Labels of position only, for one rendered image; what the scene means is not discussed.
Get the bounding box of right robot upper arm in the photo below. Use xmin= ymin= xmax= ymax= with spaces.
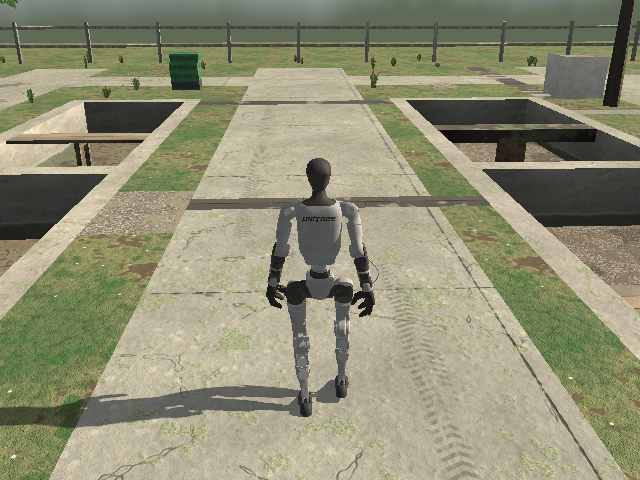
xmin=340 ymin=201 xmax=365 ymax=258

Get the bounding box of left robot thigh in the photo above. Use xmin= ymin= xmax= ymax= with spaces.
xmin=286 ymin=280 xmax=310 ymax=354

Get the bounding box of right robot forearm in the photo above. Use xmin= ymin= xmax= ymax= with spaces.
xmin=354 ymin=243 xmax=373 ymax=292

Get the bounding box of left robot forearm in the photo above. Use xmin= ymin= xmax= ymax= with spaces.
xmin=267 ymin=242 xmax=285 ymax=287

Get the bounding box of robot left hand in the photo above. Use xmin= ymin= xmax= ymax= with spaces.
xmin=266 ymin=284 xmax=286 ymax=309

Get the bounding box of left robot shin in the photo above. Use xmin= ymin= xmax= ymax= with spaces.
xmin=293 ymin=337 xmax=310 ymax=403

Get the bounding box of robot right hand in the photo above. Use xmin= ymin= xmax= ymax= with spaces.
xmin=351 ymin=290 xmax=375 ymax=317

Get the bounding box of left robot upper arm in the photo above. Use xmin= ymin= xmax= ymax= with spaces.
xmin=274 ymin=202 xmax=298 ymax=257

